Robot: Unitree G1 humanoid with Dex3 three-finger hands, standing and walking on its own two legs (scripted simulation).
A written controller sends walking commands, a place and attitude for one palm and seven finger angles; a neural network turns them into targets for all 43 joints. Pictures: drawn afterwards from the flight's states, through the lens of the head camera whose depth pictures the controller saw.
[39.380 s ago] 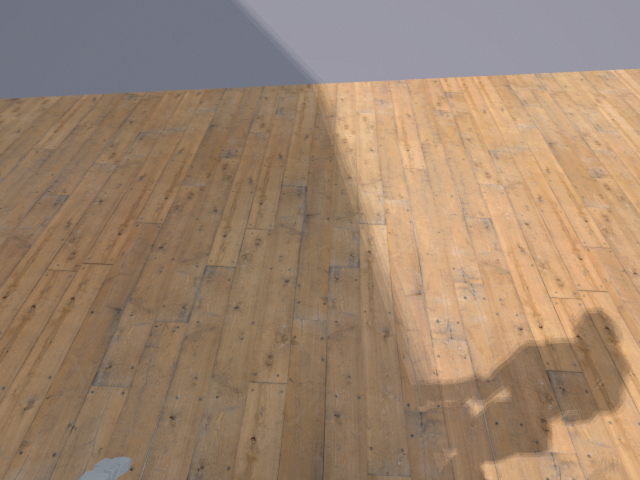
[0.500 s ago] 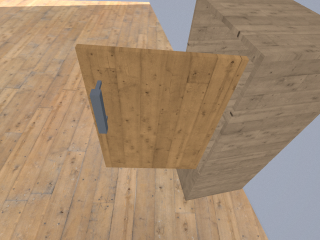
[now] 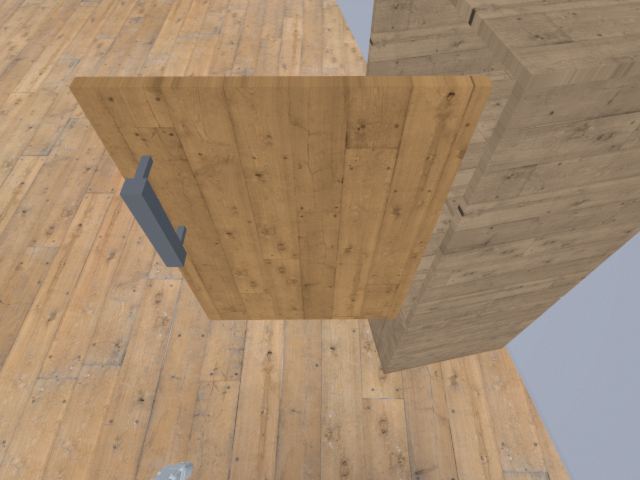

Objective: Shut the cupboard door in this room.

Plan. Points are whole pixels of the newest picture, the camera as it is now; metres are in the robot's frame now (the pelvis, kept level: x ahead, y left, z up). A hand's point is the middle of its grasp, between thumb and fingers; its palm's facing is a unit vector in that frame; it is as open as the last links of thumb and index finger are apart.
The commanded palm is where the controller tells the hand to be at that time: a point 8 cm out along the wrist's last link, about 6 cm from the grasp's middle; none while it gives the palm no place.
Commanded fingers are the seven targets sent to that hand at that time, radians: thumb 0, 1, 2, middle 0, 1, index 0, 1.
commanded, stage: come to a stop and stand still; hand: left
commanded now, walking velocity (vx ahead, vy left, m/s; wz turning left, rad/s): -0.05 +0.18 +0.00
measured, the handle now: (161, 214) +0.42 +0.23 +0.06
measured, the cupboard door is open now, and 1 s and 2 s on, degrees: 79 79 79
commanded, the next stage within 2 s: look again from close up in 0.86 s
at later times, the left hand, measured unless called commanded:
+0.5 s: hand out of the picture -0.02 +0.23 -0.18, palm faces +0.09 -0.98 -0.20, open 7.4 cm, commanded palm none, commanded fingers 0.00 0.90 0.90 -0.20 -0.30 -0.20 -0.30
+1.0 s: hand out of the picture -0.06 +0.21 -0.17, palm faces +0.01 -0.99 -0.15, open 7.4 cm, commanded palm none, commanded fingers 0.00 0.90 0.90 -0.20 -0.30 -0.20 -0.30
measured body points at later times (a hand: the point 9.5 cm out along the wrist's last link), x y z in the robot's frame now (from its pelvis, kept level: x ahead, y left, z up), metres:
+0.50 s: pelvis -0.04 +0.04 +0.00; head -0.02 +0.07 +0.45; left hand -0.03 +0.28 -0.16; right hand +0.03 -0.18 -0.14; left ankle -0.03 +0.14 -0.73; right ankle -0.04 -0.09 -0.72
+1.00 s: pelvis -0.05 +0.06 +0.01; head -0.03 +0.07 +0.46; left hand -0.06 +0.26 -0.16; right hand -0.06 -0.16 -0.14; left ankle -0.03 +0.14 -0.73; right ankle -0.05 -0.08 -0.73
